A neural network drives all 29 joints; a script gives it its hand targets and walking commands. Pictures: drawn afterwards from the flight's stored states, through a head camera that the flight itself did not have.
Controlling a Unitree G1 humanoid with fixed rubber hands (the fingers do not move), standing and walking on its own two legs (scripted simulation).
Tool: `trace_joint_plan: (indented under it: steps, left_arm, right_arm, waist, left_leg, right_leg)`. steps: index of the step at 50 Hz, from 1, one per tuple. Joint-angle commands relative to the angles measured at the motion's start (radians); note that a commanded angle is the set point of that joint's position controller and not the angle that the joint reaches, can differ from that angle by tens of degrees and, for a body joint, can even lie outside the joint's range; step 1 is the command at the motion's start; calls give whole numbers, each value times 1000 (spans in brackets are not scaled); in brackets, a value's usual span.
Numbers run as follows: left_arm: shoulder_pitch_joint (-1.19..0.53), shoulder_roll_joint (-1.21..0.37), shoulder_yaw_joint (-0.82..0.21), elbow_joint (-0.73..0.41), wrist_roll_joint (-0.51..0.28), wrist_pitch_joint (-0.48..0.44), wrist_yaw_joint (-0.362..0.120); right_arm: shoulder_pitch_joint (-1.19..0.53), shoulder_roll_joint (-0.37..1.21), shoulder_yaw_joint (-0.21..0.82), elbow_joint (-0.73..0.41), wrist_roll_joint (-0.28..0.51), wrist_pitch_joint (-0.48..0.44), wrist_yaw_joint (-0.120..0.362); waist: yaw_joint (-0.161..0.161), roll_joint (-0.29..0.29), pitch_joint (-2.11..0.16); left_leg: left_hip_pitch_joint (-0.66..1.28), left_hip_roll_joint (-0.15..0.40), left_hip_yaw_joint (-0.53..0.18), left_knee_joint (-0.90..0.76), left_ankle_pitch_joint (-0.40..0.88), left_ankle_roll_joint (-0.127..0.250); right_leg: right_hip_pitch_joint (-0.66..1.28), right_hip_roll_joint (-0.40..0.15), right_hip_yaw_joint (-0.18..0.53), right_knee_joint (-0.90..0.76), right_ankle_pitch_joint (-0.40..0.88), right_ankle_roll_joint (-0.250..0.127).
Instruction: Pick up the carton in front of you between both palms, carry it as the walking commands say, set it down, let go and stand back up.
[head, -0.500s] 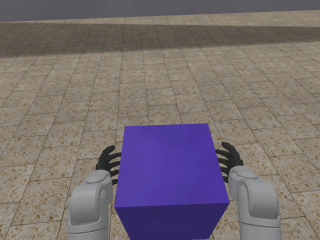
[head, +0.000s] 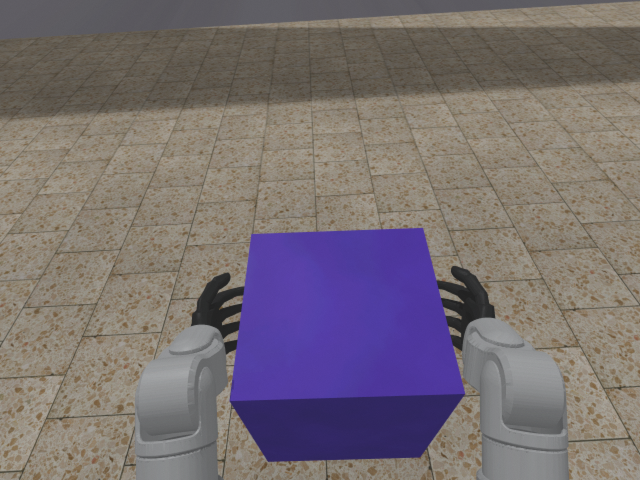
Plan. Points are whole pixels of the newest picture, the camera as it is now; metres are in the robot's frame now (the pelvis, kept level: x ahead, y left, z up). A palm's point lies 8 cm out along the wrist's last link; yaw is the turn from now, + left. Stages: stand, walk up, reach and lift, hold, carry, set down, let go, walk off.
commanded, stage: carry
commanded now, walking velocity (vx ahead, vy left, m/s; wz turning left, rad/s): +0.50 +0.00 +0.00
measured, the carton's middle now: (340, 352) +0.28 +0.00 +0.01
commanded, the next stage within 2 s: none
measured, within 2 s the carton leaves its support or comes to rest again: neither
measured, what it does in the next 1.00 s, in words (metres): walks ahead: left foot, then right foot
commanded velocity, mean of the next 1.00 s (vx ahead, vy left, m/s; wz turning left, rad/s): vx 0.50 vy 0.00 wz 0.00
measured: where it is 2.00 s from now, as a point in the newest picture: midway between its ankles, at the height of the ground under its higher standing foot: (331, 230)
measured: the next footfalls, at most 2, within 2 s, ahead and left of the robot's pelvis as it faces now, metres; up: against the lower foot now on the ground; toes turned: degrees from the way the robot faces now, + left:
left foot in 0.10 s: +0.26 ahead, +0.12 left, +0.00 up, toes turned +10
right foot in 0.60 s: +0.58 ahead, -0.10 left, +0.00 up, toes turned -11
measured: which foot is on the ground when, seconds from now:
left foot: up 0.00-0.08, down 0.10-0.64, up 0.66-1.00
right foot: down 0.00-0.12, up 0.14-0.58, down 0.60-1.00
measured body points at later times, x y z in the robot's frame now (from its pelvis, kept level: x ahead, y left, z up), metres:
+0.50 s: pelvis +0.32 +0.03 +0.00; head +0.32 +0.04 +0.45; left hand +0.60 +0.17 +0.08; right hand +0.59 -0.13 +0.08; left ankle +0.22 +0.11 -0.75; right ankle +0.45 -0.12 -0.71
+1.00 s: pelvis +0.65 -0.01 +0.00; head +0.65 -0.02 +0.45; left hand +0.93 +0.14 +0.09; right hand +0.93 -0.16 +0.08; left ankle +0.79 +0.14 -0.71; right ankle +0.54 -0.09 -0.75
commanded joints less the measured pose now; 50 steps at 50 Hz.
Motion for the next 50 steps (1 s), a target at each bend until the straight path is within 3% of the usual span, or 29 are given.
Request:
trace_joint_plan:
  steps: [1, 3, 5, 6, 7, 8, 9, 11, 13, 16, 20, 26, 28, 30, 31, 32, 33, 34, 35, 36, 38, 41, 45, 50]
  left_arm:
    - [-401, -862, -678, -19, -380, 10, -253]
    - [-413, -869, -682, -11, -377, 9, -253]
    - [-430, -872, -693, -19, -379, 7, -252]
    - [-433, -857, -693, -21, -379, 7, -252]
    - [-460, -877, -719, -48, -395, 11, -249]
    - [-473, -881, -724, -47, -391, 3, -251]
    - [-485, -915, -729, -46, -395, -9, -251]
    - [-479, -975, -737, -46, -403, -35, -250]
    - [-452, -998, -742, -46, -395, -56, -244]
    - [-394, -996, -747, -48, -372, -74, -230]
    - [-385, -953, -750, -86, -369, -67, -218]
    - [-410, -842, -722, -112, -385, -2, -222]
    - [-418, -818, -704, -100, -388, 18, -227]
    - [-409, -806, -680, -69, -386, 30, -231]
    - [-410, -800, -668, -52, -377, 34, -233]
    - [-425, -805, -653, -21, -372, 27, -238]
    - [-411, -842, -664, -9, -384, 26, -239]
    - [-446, -873, -672, -35, -399, 21, -242]
    - [-470, -910, -685, -45, -407, 13, -245]
    - [-493, -939, -693, -59, -412, 4, -248]
    - [-517, -960, -701, -78, -426, -7, -253]
    - [-497, -943, -702, -100, -434, -11, -260]
    - [-441, -897, -688, -91, -418, 0, -260]
    - [-400, -874, -672, -34, -380, 8, -258]
  right_arm:
    - [-405, 879, 707, -1, 395, 10, 248]
    - [-416, 881, 703, 7, 400, 11, 257]
    - [-397, 882, 689, 32, 401, 6, 264]
    - [-379, 879, 681, 43, 397, 5, 266]
    - [-385, 873, 672, 55, 387, -9, 271]
    - [-392, 911, 686, 47, 411, -16, 277]
    - [-418, 942, 693, 23, 434, -25, 280]
    - [-447, 991, 711, -5, 447, -46, 284]
    - [-443, 1000, 724, -28, 454, -61, 286]
    - [-395, 979, 727, -41, 459, -70, 294]
    - [-373, 918, 722, -69, 455, -63, 294]
    - [-367, 815, 688, -68, 417, -11, 267]
    - [-388, 794, 684, -63, 412, 7, 260]
    - [-417, 785, 687, -64, 414, 23, 257]
    - [-438, 774, 685, -64, 413, 31, 256]
    - [-485, 796, 703, -94, 424, 41, 255]
    - [-495, 805, 710, -75, 424, 39, 259]
    - [-499, 847, 711, -47, 426, 30, 262]
    - [-506, 878, 711, -48, 430, 18, 266]
    - [-510, 899, 714, -47, 429, 8, 266]
    - [-511, 947, 722, -45, 430, -8, 261]
    - [-476, 950, 726, -54, 412, -23, 244]
    - [-436, 921, 724, -55, 396, -13, 232]
    - [-415, 896, 722, -20, 400, 4, 249]
  waist:
    - [8, -168, -73]
    - [1, -174, -71]
    - [-34, -99, -170]
    - [-53, 36, -224]
    - [-46, 307, -307]
    - [-40, 294, -284]
    - [-38, 219, -280]
    - [-34, 47, -271]
    - [-27, 82, -282]
    - [-26, 118, -245]
    - [-29, 124, -160]
    - [-39, 137, -46]
    - [-31, 145, -49]
    - [3, 82, -147]
    - [26, -32, -200]
    - [23, -316, -289]
    - [12, -321, -269]
    - [10, -231, -271]
    - [6, -128, -273]
    - [0, -63, -256]
    - [-4, -103, -260]
    - [-4, -138, -229]
    - [0, -144, -162]
    - [8, -159, -69]
  left_leg:
    - [23, -31, 56, -93, 56, 17]
    - [129, -50, 86, -137, 32, 34]
    - [473, -105, 139, -169, -55, 47]
    - [623, 61, -93, -218, -151, 61]
    - [858, 298, -554, -334, -258, 206]
    - [871, 322, -642, -394, -116, 234]
    - [843, 294, -521, -357, 17, 219]
    - [731, 254, -352, -344, 136, 166]
    - [676, 219, -243, -378, 106, 130]
    - [671, 198, -160, -430, 69, 137]
    - [688, 157, -72, -447, 122, 139]
    - [697, 148, -11, -417, 221, 125]
    - [692, 146, 16, -333, 325, 103]
    - [571, 78, 101, -47, 403, 57]
    - [393, 31, 104, 183, 201, 21]
    - [95, -84, 61, 483, -102, -21]
    - [-38, -115, -69, 629, -397, -5]
    - [-65, -51, -124, 701, -387, 29]
    - [-63, -16, -141, 677, -336, 44]
    - [-48, 15, -147, 606, -280, 48]
    - [8, 20, -116, 496, -199, 36]
    - [-26, 11, -68, 356, -146, 10]
    - [-65, 2, -17, 135, -41, -17]
    - [-18, -35, 56, -63, 54, 10]
  right_leg:
    - [119, -208, 85, -39, 370, -80]
    - [110, -203, 54, 45, 464, -58]
    - [-18, -133, -25, 342, 529, -20]
    - [-158, -97, -25, 584, 301, 9]
    - [-483, 31, 23, 854, 0, 54]
    - [-626, 44, 132, 1000, -208, 40]
    - [-653, -16, 194, 1052, -192, 8]
    - [-620, -81, 218, 973, -84, -11]
    - [-564, -82, 192, 869, -13, -2]
    - [-587, -68, 144, 720, 35, 22]
    - [-615, -57, 91, 495, 142, 38]
    - [-549, -30, 29, 295, 235, 1]
    - [-446, -8, 3, 256, 204, -19]
    - [-114, 59, -62, 214, 132, -28]
    - [65, -88, 157, 154, 10, -52]
    - [288, -340, 626, 53, -91, -199]
    - [292, -370, 747, -16, 105, -229]
    - [270, -352, 609, 25, 236, -215]
    - [223, -331, 516, 50, 313, -188]
    - [157, -306, 433, 37, 334, -149]
    - [93, -270, 325, -4, 269, -106]
    - [87, -250, 249, -59, 219, -120]
    - [129, -211, 165, -68, 306, -125]
    - [160, -193, 102, -48, 448, -101]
